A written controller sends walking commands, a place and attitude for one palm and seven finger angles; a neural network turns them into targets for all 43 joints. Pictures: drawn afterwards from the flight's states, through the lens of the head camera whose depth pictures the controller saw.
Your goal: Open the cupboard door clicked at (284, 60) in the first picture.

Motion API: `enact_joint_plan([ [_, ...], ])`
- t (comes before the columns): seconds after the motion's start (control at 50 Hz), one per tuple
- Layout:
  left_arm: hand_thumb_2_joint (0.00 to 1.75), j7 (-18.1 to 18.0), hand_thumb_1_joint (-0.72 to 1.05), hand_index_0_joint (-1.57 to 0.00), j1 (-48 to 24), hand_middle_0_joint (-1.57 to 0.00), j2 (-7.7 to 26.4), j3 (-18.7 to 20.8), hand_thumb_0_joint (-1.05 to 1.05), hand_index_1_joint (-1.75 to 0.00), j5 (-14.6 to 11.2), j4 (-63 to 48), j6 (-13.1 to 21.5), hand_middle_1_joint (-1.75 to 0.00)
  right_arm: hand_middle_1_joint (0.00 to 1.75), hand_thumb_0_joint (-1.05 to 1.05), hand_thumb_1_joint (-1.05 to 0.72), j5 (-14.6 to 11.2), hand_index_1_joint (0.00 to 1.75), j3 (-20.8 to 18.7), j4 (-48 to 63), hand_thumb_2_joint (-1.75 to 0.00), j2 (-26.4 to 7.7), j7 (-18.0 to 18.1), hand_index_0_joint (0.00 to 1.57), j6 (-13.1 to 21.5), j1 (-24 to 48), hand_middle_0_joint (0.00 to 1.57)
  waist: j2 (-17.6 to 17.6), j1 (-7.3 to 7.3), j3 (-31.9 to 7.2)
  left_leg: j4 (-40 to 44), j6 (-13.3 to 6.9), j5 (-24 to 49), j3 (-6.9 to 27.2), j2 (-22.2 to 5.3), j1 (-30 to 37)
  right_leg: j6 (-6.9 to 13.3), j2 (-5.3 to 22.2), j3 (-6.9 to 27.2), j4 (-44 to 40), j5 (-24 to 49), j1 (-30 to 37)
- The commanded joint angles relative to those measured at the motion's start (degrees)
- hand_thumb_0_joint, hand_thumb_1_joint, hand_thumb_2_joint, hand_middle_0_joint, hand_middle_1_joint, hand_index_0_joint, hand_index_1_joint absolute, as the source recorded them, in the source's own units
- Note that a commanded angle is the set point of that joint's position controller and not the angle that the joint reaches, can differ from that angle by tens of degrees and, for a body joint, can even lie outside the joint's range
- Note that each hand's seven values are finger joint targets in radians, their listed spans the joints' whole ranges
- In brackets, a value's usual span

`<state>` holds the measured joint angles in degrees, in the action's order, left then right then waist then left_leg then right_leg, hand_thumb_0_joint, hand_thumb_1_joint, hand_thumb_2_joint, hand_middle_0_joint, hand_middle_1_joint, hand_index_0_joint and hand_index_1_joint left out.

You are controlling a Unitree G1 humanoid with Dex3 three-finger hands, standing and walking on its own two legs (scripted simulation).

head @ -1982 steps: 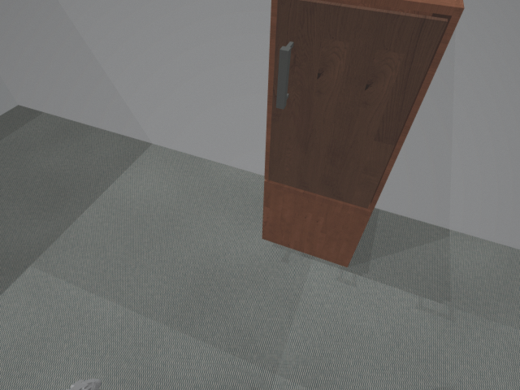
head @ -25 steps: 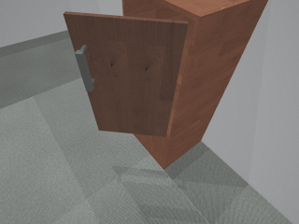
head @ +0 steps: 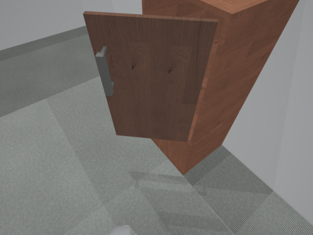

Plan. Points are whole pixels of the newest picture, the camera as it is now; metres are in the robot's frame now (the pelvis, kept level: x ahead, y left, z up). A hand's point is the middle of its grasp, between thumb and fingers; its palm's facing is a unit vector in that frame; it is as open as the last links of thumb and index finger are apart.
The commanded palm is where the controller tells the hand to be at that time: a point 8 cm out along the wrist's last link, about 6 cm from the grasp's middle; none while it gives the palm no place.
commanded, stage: come to a stop and stand still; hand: left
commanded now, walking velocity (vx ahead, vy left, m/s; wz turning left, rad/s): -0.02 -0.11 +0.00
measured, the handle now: (107, 72) +0.57 +0.22 +0.08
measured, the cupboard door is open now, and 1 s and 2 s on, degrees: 46 46 46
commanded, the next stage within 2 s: look again from close up in 1.02 s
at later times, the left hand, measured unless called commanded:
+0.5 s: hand out of the picture +0.03 +0.21 -0.18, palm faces +0.00 -0.98 -0.20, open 7.3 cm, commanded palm none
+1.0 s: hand out of the picture +0.05 +0.24 -0.17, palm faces -0.02 -0.98 -0.21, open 7.4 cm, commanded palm none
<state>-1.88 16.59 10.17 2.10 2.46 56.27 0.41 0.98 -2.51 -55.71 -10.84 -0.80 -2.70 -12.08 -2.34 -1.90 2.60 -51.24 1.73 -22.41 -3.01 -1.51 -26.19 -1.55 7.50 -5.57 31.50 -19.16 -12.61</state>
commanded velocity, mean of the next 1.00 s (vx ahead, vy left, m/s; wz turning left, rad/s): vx -0.01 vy -0.05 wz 0.00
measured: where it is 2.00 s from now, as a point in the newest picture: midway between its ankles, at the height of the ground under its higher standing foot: outside the picture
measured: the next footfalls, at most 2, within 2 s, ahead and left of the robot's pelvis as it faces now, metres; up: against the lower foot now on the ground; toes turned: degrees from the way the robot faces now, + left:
left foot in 0.10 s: +0.07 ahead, +0.17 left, +0.00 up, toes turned +2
right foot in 0.32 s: +0.04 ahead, -0.06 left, +0.00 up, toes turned -3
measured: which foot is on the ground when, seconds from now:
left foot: up 0.00-0.08, down 0.10-1.00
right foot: down 0.00-0.10, up 0.12-0.30, down 0.32-1.00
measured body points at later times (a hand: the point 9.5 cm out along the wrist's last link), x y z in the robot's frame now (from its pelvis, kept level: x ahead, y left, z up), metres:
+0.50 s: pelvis +0.02 +0.04 -0.01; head +0.02 +0.04 +0.44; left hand +0.03 +0.26 -0.16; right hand +0.04 -0.19 -0.16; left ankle +0.03 +0.17 -0.74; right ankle +0.01 -0.06 -0.74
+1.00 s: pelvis +0.03 +0.06 +0.00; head +0.04 +0.06 +0.45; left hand +0.05 +0.29 -0.16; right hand +0.04 -0.17 -0.16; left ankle +0.03 +0.17 -0.74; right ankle +0.01 -0.06 -0.74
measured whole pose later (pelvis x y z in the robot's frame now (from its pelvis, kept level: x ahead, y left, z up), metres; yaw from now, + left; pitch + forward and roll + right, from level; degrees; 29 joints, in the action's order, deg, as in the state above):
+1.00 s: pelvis +0.03 +0.06 +0.00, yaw -1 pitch -1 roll +0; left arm -1.8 15.7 10.6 -0.8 0.9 61.1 0.7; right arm 0.9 0.9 -62.8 -9.2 1.2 1.0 -15.3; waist -0.7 0.0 1.6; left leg -27.5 -0.8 -15.0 -4.1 -0.7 -11.9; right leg 0.0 1.1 -1.9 27.8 -17.0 -10.2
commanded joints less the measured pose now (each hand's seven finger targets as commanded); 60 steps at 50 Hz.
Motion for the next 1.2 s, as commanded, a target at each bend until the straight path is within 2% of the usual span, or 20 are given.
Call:
enact_joint_plan([
  [0.0,0.90,-0.03,0.90,-0.20,0.64,-0.20,12.21,2.99,0.00,-0.30,-0.42,-2.21,-0.01,-0.30,0.30,0.00,-0.90,-0.33,0.30,0.03,2.60,-0.90,-1.33,-0.07,0.20,2.53,-3.19,0.20,-8.95,1.74,-1.62,17.24,0.25,9.37,-5.60,2.75,13.14,6.16,6.17,4.58,-6.94,13.37,-5.69],
  [0.02,0.90,0.05,0.90,-0.20,1.15,-0.20,11.00,2.70,0.00,-0.30,-0.62,-1.88,-0.41,-0.30,0.30,0.00,-0.90,-0.19,0.30,-0.01,1.42,-0.90,-2.37,0.20,0.20,3.08,-6.08,0.20,-5.61,2.75,-3.19,22.93,0.21,12.38,-4.91,1.81,18.34,4.78,4.06,3.69,-2.39,9.96,-6.63],
  [0.04,0.90,0.17,0.90,-0.20,2.27,-0.20,8.07,1.90,0.00,-0.30,-0.72,-2.30,-0.92,-0.30,0.30,0.00,-0.90,-0.08,0.30,-0.76,0.36,-0.90,-5.71,0.55,0.20,3.60,-9.32,0.20,3.65,3.51,-4.99,24.62,-0.76,18.27,0.84,-3.54,23.52,2.57,0.61,1.21,5.08,0.91,-9.74],
  [0.06,0.90,0.24,0.90,-0.20,3.15,-0.20,4.41,1.24,0.00,-0.30,-1.41,-2.84,-1.37,-0.30,0.30,0.00,-0.90,0.54,0.30,-1.37,0.56,-0.90,-10.57,1.01,0.20,4.03,-11.51,0.20,17.51,3.87,-4.97,31.38,-6.13,22.89,16.85,-15.13,21.04,0.09,-4.31,-1.20,12.56,-13.81,-13.75],
  [0.08,0.90,0.09,0.90,-0.20,2.82,-0.20,4.24,0.91,0.00,-0.30,-1.33,-3.96,-1.26,-0.30,0.30,0.00,-0.90,0.80,0.30,-1.45,1.24,-0.90,-12.00,1.37,0.20,3.67,-11.30,0.20,15.70,4.24,-2.64,35.46,-11.22,17.91,22.87,-19.78,13.80,1.15,-5.13,1.84,18.51,-18.08,-12.53],
  [0.1,0.90,0.19,0.90,-0.20,2.35,-0.20,2.87,0.67,0.00,-0.30,-1.30,-3.05,-1.27,-0.30,0.30,0.00,-0.90,1.09,0.30,-1.05,0.73,-0.90,-10.83,2.05,0.20,4.02,-8.34,0.20,14.70,3.24,-2.00,37.16,-12.14,14.38,23.40,-18.94,11.89,1.82,-4.60,3.58,21.27,-15.84,-12.30],
  [0.12,0.90,0.35,0.90,-0.20,2.76,-0.20,2.60,0.63,0.00,-0.30,-1.34,-1.49,-1.30,-0.30,0.30,0.00,-0.90,1.11,0.30,-0.80,0.72,-0.90,-9.73,2.38,0.20,4.00,-4.79,0.20,19.12,2.41,-2.01,36.72,-11.71,14.52,21.20,-17.54,10.72,1.91,-3.63,4.78,22.48,-13.41,-11.73],
  [0.14,0.90,0.72,0.90,-0.20,2.91,-0.20,3.36,0.66,0.00,-0.30,-1.37,-0.56,-1.13,-0.30,0.30,0.00,-0.90,1.10,0.30,-0.26,0.77,-0.90,-7.62,2.55,0.20,4.03,-1.97,0.20,18.47,1.76,-1.05,35.59,-11.31,17.12,17.81,-16.23,9.29,2.08,-3.04,5.00,21.20,-11.80,-10.37],
  [0.26,0.90,1.47,0.90,-0.20,6.59,-0.20,3.15,0.63,0.00,-0.30,-1.45,1.63,-0.81,-0.30,0.30,0.00,-0.90,0.61,0.30,-0.83,-0.32,-0.90,-7.99,3.12,0.20,2.98,-1.82,0.20,7.83,0.48,-3.45,27.91,-7.79,19.88,9.74,-11.87,8.19,1.61,-6.12,2.88,-3.67,2.87,2.16],
  [0.3,0.90,0.99,0.90,-0.20,6.62,-0.20,7.10,0.80,0.00,-0.30,-1.06,1.51,-0.08,-0.30,0.30,0.00,-0.90,-0.22,0.30,0.10,-0.04,-0.90,-3.72,2.63,0.20,2.93,-1.96,0.20,-3.03,0.96,-3.27,20.72,-2.64,7.49,1.67,-3.98,4.39,4.49,2.68,13.74,-12.20,9.08,4.06],
  [0.34,0.90,0.67,0.90,-0.20,3.72,-0.20,7.91,0.51,0.00,-0.30,-1.35,1.24,0.70,-0.30,0.30,0.00,-0.90,0.02,0.30,0.96,-0.82,-0.90,-1.09,2.42,0.20,2.17,-1.34,0.20,-10.00,1.94,-1.37,17.03,-1.22,0.83,0.26,-1.70,8.54,8.60,6.47,16.47,-16.05,10.71,-3.42],
  [0.36,0.90,0.57,0.90,-0.20,1.71,-0.20,6.80,0.06,0.00,-0.30,-1.32,1.22,0.72,-0.30,0.30,0.00,-0.90,0.10,0.30,1.04,-2.00,-0.90,-1.28,2.31,0.20,2.24,-2.38,0.20,-7.23,2.81,0.20,17.25,-1.25,3.14,0.71,-2.03,10.26,8.77,5.27,14.52,-14.99,11.98,-5.29],
  [0.38,0.90,-1.88,0.90,-0.20,5.47,-0.20,7.09,0.15,0.00,-0.30,-0.14,1.67,0.96,-0.30,0.30,0.00,-0.90,0.04,0.30,-0.22,-0.22,-0.90,-5.53,2.04,0.20,2.53,-0.11,0.20,-0.44,1.55,0.72,9.91,0.17,3.80,-1.64,-0.30,10.06,6.76,4.86,19.37,-12.51,33.95,-3.59],
  [0.4,0.90,-1.63,0.90,-0.20,1.72,-0.20,9.42,-0.04,0.00,-0.30,-0.99,-1.14,1.51,-0.30,0.30,0.00,-0.90,-0.20,0.30,0.71,0.88,-0.90,-1.56,1.51,0.20,2.44,-2.90,0.20,0.30,3.79,-3.37,10.66,-1.30,-0.65,0.62,-1.89,8.49,8.13,4.84,14.68,-11.86,22.85,-1.04],
  [0.44,0.90,-1.33,0.90,-0.20,0.34,-0.20,8.26,-0.23,0.00,-0.30,-1.21,-1.68,2.03,-0.30,0.30,0.00,-0.90,-0.04,0.30,1.18,0.60,-0.90,-0.95,1.25,0.20,2.93,-4.49,0.20,2.48,4.10,-2.36,19.22,-1.49,4.71,-0.19,-1.17,11.72,8.10,2.41,10.84,-8.97,20.38,-1.26],
  [0.48,0.90,-1.12,0.90,-0.20,1.88,-0.20,5.75,-0.72,0.00,-0.30,-1.71,-0.67,1.94,-0.30,0.30,0.00,-0.90,-0.04,0.30,1.28,0.05,-0.90,-2.93,1.59,0.20,3.74,-6.72,0.20,3.34,3.61,-1.10,24.21,-3.21,14.59,4.26,-4.53,12.56,5.47,-1.48,8.49,-5.89,15.43,-2.01],
  [0.54,0.90,-0.79,0.90,-0.20,2.69,-0.20,4.85,-0.99,0.00,-0.30,-1.47,-0.44,0.91,-0.30,0.30,0.00,-0.90,0.17,0.30,1.59,0.43,-0.90,-3.47,1.79,0.20,3.93,-4.64,0.20,7.81,1.79,3.73,27.84,-4.37,9.75,6.93,-5.11,6.42,4.45,-3.47,7.27,-7.33,3.61,-1.60],
  [0.6,0.90,-0.40,0.90,-0.20,2.65,-0.20,5.10,-1.28,0.00,-0.30,-1.66,0.02,0.98,-0.30,0.30,0.00,-0.90,0.09,0.30,1.81,0.36,-0.90,-4.06,1.83,0.20,3.88,-5.18,0.20,2.81,2.05,2.11,28.73,-4.07,6.54,6.42,-4.10,8.30,4.23,-3.15,8.25,-8.56,0.63,-1.50],
  [0.72,0.90,-0.25,0.90,-0.20,2.30,-0.20,5.72,-1.56,0.00,-0.30,-1.78,0.60,1.17,-0.30,0.30,0.00,-0.90,0.05,0.30,2.18,-1.59,-0.90,-4.42,1.74,0.20,4.22,-5.87,0.20,1.59,1.91,0.50,29.64,-3.92,8.26,5.77,-3.86,10.54,4.01,-2.44,8.53,-9.01,2.44,-0.62],
  [1.18,0.90,-0.34,0.90,-0.20,1.41,-0.20,7.26,-1.56,0.00,-0.30,-1.63,4.20,1.27,-0.30,0.30,0.00,-0.90,-0.33,0.30,2.13,-5.94,-0.90,-5.69,2.32,0.20,4.74,-2.23,0.20,2.62,1.56,-1.17,28.89,-3.81,19.91,4.40,-4.45,16.27,3.29,-1.06,8.32,-8.77,16.19,2.31],
])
